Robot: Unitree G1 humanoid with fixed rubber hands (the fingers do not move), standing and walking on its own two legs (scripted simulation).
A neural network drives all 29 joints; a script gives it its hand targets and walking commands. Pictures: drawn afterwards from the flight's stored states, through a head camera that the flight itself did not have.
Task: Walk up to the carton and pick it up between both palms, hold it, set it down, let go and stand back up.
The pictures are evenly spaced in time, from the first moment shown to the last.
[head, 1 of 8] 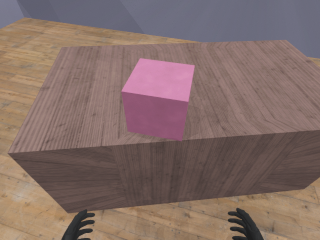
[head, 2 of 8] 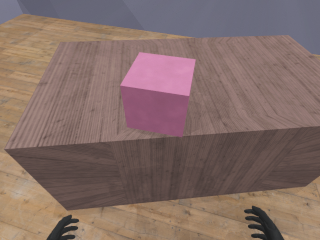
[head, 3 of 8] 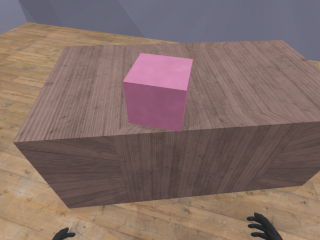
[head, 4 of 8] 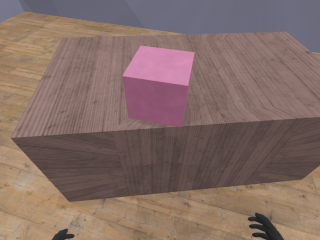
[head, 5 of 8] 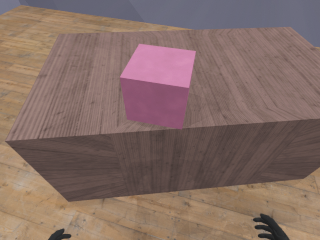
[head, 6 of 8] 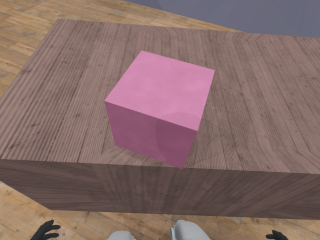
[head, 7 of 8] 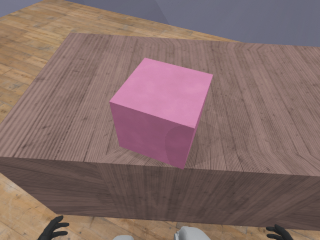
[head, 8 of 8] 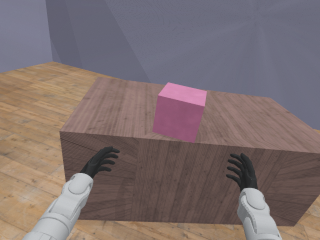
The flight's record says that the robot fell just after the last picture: yes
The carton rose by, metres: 0.00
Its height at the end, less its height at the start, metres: +0.00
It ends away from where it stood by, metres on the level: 0.00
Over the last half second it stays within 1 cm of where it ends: yes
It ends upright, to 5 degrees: yes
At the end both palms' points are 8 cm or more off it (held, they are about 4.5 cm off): yes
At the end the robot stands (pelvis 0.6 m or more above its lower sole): yes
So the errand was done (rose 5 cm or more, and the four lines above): no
